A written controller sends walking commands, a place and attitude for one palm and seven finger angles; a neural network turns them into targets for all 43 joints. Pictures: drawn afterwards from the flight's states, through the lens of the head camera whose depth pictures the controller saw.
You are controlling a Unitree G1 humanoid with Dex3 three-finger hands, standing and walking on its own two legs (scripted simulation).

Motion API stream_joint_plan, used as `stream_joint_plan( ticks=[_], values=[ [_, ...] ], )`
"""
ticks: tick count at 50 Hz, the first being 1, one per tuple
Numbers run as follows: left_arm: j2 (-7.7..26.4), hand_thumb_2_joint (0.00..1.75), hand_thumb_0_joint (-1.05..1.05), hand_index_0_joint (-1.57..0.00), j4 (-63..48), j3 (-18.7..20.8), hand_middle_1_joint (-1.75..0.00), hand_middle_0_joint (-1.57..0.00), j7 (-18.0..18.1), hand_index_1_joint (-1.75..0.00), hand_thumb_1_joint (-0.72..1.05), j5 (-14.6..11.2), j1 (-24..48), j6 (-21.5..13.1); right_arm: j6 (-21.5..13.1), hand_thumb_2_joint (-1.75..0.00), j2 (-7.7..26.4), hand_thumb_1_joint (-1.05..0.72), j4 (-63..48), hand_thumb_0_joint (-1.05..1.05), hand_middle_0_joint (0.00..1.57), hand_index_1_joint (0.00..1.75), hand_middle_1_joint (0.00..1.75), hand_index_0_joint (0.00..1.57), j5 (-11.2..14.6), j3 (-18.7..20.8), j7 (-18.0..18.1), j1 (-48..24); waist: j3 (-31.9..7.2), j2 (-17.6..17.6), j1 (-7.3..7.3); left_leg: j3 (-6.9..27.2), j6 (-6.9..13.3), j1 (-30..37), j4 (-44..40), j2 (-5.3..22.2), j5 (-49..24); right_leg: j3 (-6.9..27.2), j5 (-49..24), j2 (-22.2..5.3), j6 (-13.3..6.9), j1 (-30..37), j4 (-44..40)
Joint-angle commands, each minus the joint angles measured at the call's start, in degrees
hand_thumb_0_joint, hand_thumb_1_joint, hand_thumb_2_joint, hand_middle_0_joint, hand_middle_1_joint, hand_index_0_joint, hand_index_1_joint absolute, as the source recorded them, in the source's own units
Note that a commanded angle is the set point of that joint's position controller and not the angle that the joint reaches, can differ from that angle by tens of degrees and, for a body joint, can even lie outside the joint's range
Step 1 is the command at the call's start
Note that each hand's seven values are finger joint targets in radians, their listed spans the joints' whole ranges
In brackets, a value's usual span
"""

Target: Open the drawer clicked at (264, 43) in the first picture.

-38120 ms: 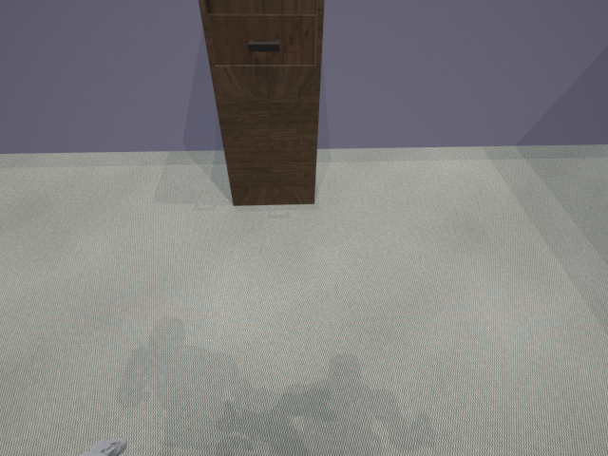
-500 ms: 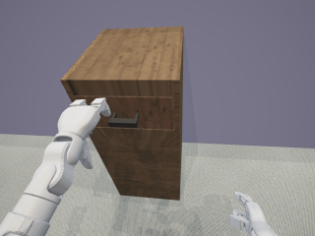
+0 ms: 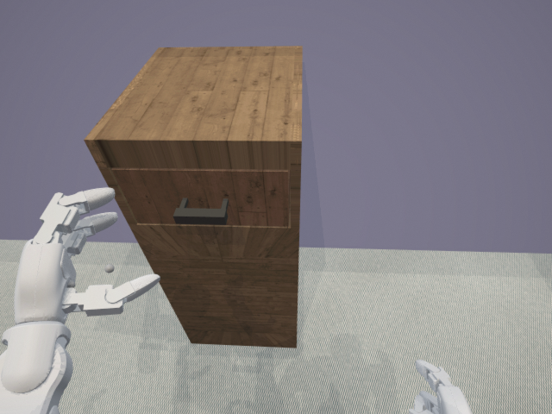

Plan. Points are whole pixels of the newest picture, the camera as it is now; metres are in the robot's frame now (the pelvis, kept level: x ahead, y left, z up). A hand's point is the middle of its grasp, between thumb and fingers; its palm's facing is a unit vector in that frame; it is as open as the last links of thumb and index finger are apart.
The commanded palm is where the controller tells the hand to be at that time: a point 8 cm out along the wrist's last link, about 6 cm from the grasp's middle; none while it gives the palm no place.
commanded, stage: draw the hand back to the body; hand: left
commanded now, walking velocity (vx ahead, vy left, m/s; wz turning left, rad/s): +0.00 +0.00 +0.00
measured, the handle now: (203, 209) +0.49 +0.20 -0.01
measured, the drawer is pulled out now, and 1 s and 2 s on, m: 0.00 0.00 0.00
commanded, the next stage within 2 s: step back with the hand held close in 0.54 s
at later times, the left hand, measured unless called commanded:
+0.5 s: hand (60, 326) +0.16 +0.24 +0.16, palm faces +0.42 -0.84 -0.35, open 7.7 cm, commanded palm +0.11 +0.28 +0.18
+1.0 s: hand (79, 313) +0.19 +0.24 +0.14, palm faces +0.24 -0.86 -0.46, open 7.4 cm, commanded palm +0.12 +0.29 +0.18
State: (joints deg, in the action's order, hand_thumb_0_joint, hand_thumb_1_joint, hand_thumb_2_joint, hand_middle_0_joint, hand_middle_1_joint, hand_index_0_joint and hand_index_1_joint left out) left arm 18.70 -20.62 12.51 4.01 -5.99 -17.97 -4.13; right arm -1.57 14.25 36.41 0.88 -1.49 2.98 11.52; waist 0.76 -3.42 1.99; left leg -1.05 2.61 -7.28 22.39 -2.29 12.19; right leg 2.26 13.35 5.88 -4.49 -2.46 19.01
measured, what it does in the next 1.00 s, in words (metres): stands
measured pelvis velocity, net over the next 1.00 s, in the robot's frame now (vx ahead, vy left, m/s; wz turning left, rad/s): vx -0.02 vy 0.01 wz -0.03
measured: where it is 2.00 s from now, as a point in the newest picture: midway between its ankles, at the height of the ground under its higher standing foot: outside the picture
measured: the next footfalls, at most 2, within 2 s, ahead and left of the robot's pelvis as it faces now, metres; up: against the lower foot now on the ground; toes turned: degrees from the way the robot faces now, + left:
left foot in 1.66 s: -0.05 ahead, +0.14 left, +0.00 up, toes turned +0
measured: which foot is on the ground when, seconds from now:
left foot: down 0.00-1.00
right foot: down 0.00-1.00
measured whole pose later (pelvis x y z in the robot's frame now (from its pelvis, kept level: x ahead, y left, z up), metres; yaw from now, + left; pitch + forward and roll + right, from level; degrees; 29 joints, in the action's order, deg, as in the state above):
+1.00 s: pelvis -0.02 +0.01 +0.00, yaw -2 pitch +2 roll -1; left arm 22.1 -31.7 18.5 5.9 -3.4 -36.1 -7.9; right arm 0.7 13.8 31.6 1.4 1.8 2.4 11.1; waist -0.2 -1.3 -1.1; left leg -3.0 3.6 -16.3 27.0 -1.6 12.5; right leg 3.6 13.0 6.4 -3.2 -11.8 23.5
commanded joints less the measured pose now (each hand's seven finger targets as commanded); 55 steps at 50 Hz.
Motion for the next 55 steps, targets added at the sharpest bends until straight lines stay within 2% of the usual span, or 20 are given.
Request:
stream_joint_plan(
  ticks=[1,5,9,12,17,21,25,32,33,34,35,36,38,39,43,44,47,49,52,55],
  values=[
    [10.3,0.66,0.00,-0.24,-14.7,8.3,-0.66,-0.24,0.8,-0.66,0.34,-0.5,1.8,-4.8,-4.5,-0.90,5.0,-0.90,-10.1,0.00,0.20,0.30,0.30,0.20,-0.1,2.3,0.0,-9.8,-7.9,2.0,1.17,1.5,-1.0,5.1,-1.1,3.2,-13.3,1.0,-15.5,-4.9,2.6,-2.3,-2.4],
    [10.2,0.72,0.00,-0.23,-17.5,8.9,-0.57,-0.23,0.8,-0.57,0.48,-0.3,-3.8,-5.2,-5.3,-0.90,4.9,-0.90,-9.9,0.00,0.20,0.30,0.30,0.20,-0.1,2.5,-0.1,-9.4,-5.9,-0.6,1.11,1.8,-1.3,4.5,-0.7,3.3,-12.6,1.2,-13.7,-4.9,2.5,-3.8,-2.7],
    [10.9,0.78,0.00,-0.22,-19.1,10.6,-0.48,-0.22,1.0,-0.48,0.62,-0.2,-7.8,-5.3,-5.9,-0.90,5.0,-0.90,-10.1,0.00,0.20,0.30,0.30,0.20,-0.2,2.9,0.0,-9.3,-4.7,1.1,1.35,2.1,-1.3,3.8,-0.3,3.2,-10.5,2.0,-11.3,-4.6,2.5,-5.3,-3.7],
    [10.4,0.82,0.00,-0.21,-19.1,11.0,-0.41,-0.21,1.2,-0.41,0.73,-0.3,-10.9,-5.2,-5.9,-0.90,4.5,-0.90,-10.0,0.00,0.20,0.30,0.30,0.20,-0.2,2.9,0.3,-9.5,-2.9,0.7,1.54,2.4,-1.3,3.2,-0.6,3.3,-8.3,2.4,-8.6,-4.7,2.5,-6.3,-4.1],
    [9.1,0.90,0.00,-0.20,-18.7,8.7,-0.30,-0.20,2.1,-0.30,0.90,0.5,-6.2,-5.1,-6.6,-0.90,4.7,-0.90,-9.4,0.00,0.20,0.30,0.30,0.20,-0.5,2.7,0.6,-9.6,-0.6,0.4,0.70,3.1,-1.0,3.3,-0.6,3.0,-5.1,3.1,-4.1,-4.9,2.5,-8.4,-5.3],
    [9.1,0.90,0.00,-0.20,-18.1,8.5,-0.30,-0.20,2.9,-0.30,0.90,0.5,-5.4,-5.0,-7.0,-0.90,4.5,-0.90,-9.0,0.00,0.20,0.30,0.30,0.20,-0.6,2.7,0.8,-10.0,-1.0,1.3,1.07,3.6,-1.0,3.3,-0.8,3.0,-4.1,3.4,-2.3,-5.2,2.4,-7.6,-5.7],
    [9.6,0.90,0.00,-0.20,-18.5,9.1,-0.30,-0.20,3.4,-0.30,0.90,0.5,-7.1,-4.8,-7.2,-0.90,4.2,-0.90,-8.5,0.00,0.20,0.30,0.30,0.20,-0.7,2.4,0.5,-10.0,-3.6,-0.9,1.90,3.8,-1.4,3.2,-1.1,3.1,-6.6,3.3,-5.6,-5.6,2.1,-4.9,-4.2],
    [9.6,0.90,0.00,-0.20,-19.0,9.6,-0.30,-0.20,3.6,-0.30,0.90,0.7,-8.3,-4.5,-7.2,-0.90,4.1,-0.90,-8.5,0.00,0.20,0.30,0.30,0.20,-0.6,2.3,0.0,-10.1,-3.5,-0.1,2.14,3.8,-1.7,2.9,-0.8,3.3,-10.6,3.2,-10.1,-5.2,2.1,-4.1,-3.0],
    [16.8,0.90,0.00,-0.20,-23.0,18.0,-0.30,-0.20,3.8,-0.30,0.90,1.1,-3.8,-6.9,-6.1,-0.90,6.2,-0.90,-11.5,0.00,0.20,0.30,0.30,0.20,0.2,2.8,0.0,-8.4,-0.6,0.0,-0.28,5.3,-0.4,2.3,1.1,4.1,-6.7,11.0,-11.4,-7.6,2.2,-12.3,-6.0],
    [16.5,0.90,0.00,-0.20,-22.0,18.1,-0.30,-0.20,3.6,-0.30,0.90,1.3,-3.7,-8.1,-5.6,-0.90,5.6,-0.90,-10.8,0.00,0.20,0.30,0.30,0.20,-0.3,2.9,0.1,-8.2,-0.3,0.5,-0.44,6.1,-0.4,1.7,2.3,3.7,-5.3,11.6,-12.3,-8.8,1.8,-12.8,-6.5],
    [12.1,0.90,0.00,-0.20,-18.3,14.3,-0.30,-0.20,3.2,-0.30,0.90,1.6,-8.1,-7.9,-4.9,-0.90,5.7,-0.90,-10.0,0.00,0.20,0.30,0.30,0.20,-0.5,3.3,0.1,-8.2,-0.7,2.7,-1.33,6.1,-0.3,2.0,3.4,4.0,-6.2,11.5,-14.8,-9.5,1.8,-13.2,-5.9],
    [9.8,0.90,0.00,-0.20,-17.1,12.1,-0.30,-0.20,2.9,-0.30,0.90,2.0,-9.7,-7.5,-4.3,-0.90,5.8,-0.90,-10.7,0.00,0.20,0.30,0.30,0.20,-0.2,3.5,-0.3,-7.8,-2.3,3.9,-1.52,5.8,-0.4,2.1,3.7,4.3,-6.9,11.2,-14.8,-9.8,2.2,-12.9,-5.1],
    [8.1,0.90,0.00,-0.20,-15.6,10.6,-0.30,-0.20,2.5,-0.30,0.90,2.1,-12.1,-7.4,-3.4,-0.90,5.8,-0.90,-11.4,0.00,0.20,0.30,0.30,0.20,0.3,3.9,-0.7,-7.3,-4.6,3.6,-1.65,5.2,-0.3,2.1,3.8,5.0,-9.9,10.3,-16.9,-9.9,2.9,-11.8,-3.7],
    [8.5,0.90,0.00,-0.20,-16.8,10.9,-0.30,-0.20,2.4,-0.30,0.90,2.3,-12.7,-7.8,-3.4,-0.90,6.2,-0.90,-11.9,0.00,0.20,0.30,0.30,0.20,0.2,4.3,-0.8,-7.5,-6.5,2.4,-1.33,4.9,-0.4,2.6,3.7,5.2,-12.4,9.6,-19.1,-9.7,3.0,-11.2,-2.5],
    [10.9,0.90,0.00,-0.20,-19.7,13.1,-0.30,-0.20,2.8,-0.30,0.90,2.3,-16.0,-7.6,-1.7,-0.90,5.8,-0.90,-13.1,0.00,0.20,0.30,0.30,0.20,0.6,4.9,-0.7,-6.7,-10.3,4.2,-1.54,4.4,-0.3,1.3,4.1,6.4,-18.3,7.9,-25.0,-9.5,3.6,-8.2,1.3],
    [13.1,0.90,0.00,-0.20,-21.6,15.0,-0.30,-0.20,3.0,-0.30,0.90,2.4,-15.7,-7.9,-1.6,-0.90,6.0,-0.90,-13.6,0.00,0.20,0.30,0.30,0.20,0.5,5.1,-0.6,-7.1,-10.9,3.7,-1.20,4.3,-0.5,0.9,4.6,6.1,-19.2,7.9,-26.0,-9.6,3.4,-8.4,2.0],
    [13.4,0.90,0.00,-0.20,-23.7,15.9,-0.30,-0.20,3.5,-0.30,0.90,2.0,-18.4,-8.1,-0.6,-0.90,5.3,-0.90,-14.6,0.00,0.20,0.30,0.30,0.20,0.6,5.1,-0.5,-6.6,-11.7,2.6,-1.60,4.6,-0.5,-1.1,4.8,6.6,-20.8,7.5,-26.6,-9.5,3.0,-7.2,3.9],
    [15.1,0.90,0.00,-0.20,-25.9,17.6,-0.30,-0.20,3.9,-0.30,0.90,1.9,-19.1,-8.3,-0.5,-0.90,5.6,-0.90,-15.0,0.00,0.20,0.30,0.30,0.20,0.5,5.3,-0.3,-6.7,-12.2,0.2,-1.35,5.2,-0.8,-2.3,4.7,6.8,-21.6,7.0,-25.2,-9.1,2.8,-7.1,5.0],
    [14.1,0.90,0.00,-0.20,-26.7,17.1,-0.30,-0.20,4.4,-0.30,0.90,2.1,-20.9,-8.4,-0.7,-0.90,5.3,-0.90,-15.6,0.00,0.20,0.30,0.30,0.20,0.4,5.1,-0.2,-5.9,-12.2,-2.0,-1.42,6.4,-0.5,-4.6,3.7,7.8,-22.1,6.0,-21.4,-7.8,2.8,-6.7,7.1],
    [12.8,0.90,0.00,-0.20,-26.4,16.1,-0.30,-0.20,4.5,-0.30,0.90,2.2,-22.0,-8.5,-1.1,-0.90,5.4,-0.90,-15.5,0.00,0.20,0.30,0.30,0.20,0.2,5.1,-0.2,-5.6,-10.7,-2.6,-1.66,7.5,-0.1,-8.2,2.3,8.8,-17.3,5.7,-15.7,-7.0,2.8,-7.3,8.1]
  ],
)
